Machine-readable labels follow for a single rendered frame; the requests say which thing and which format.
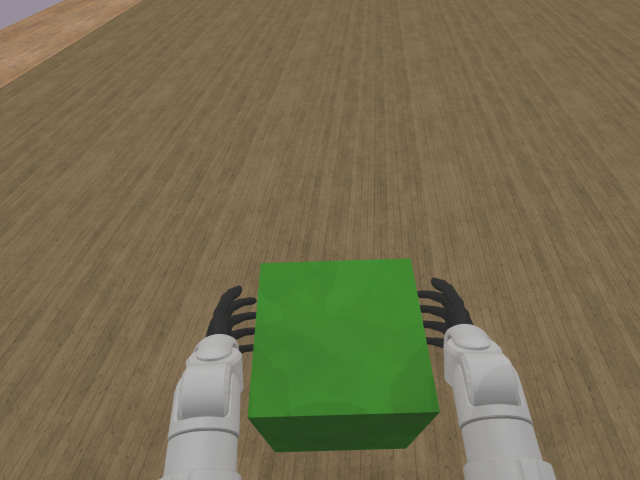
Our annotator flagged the carton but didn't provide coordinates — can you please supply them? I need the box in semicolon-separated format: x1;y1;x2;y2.
247;258;440;452

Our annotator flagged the robot left hand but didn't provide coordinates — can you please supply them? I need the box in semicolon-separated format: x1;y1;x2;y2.
205;285;257;353

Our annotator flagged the robot right hand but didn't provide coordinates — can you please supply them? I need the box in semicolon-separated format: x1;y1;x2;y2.
417;278;473;349

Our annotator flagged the robot right forearm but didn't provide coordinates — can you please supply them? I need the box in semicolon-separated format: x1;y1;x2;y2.
444;324;556;480

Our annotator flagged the robot left forearm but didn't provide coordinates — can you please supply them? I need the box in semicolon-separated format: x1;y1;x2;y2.
158;334;244;480

